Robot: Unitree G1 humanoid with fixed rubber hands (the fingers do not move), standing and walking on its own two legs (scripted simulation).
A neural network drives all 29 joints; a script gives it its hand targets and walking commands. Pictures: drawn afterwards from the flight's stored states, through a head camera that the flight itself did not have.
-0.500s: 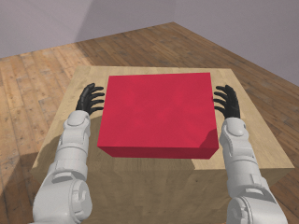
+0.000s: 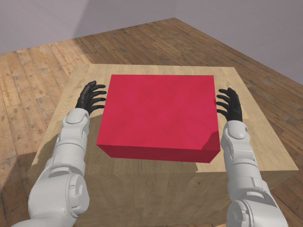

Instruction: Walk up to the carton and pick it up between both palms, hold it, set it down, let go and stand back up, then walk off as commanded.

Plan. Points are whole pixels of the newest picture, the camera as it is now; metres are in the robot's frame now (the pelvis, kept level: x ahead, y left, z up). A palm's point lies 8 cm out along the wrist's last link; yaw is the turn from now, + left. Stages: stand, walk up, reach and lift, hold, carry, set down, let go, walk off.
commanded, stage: set down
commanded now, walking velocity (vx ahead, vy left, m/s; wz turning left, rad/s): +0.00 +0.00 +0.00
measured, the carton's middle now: (159, 118) +0.44 -0.01 +0.04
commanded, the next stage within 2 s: none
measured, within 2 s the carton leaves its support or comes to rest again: rests again in 1.86 s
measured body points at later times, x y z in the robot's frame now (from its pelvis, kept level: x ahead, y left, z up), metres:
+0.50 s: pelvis +0.02 +0.00 +0.00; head +0.04 +0.03 +0.45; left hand +0.46 +0.19 +0.09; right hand +0.40 -0.21 +0.10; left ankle +0.00 +0.11 -0.75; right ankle -0.01 -0.14 -0.75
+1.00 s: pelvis +0.03 +0.01 +0.00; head +0.07 +0.05 +0.44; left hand +0.49 +0.19 +0.08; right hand +0.41 -0.20 +0.07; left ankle +0.00 +0.11 -0.75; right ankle -0.01 -0.14 -0.75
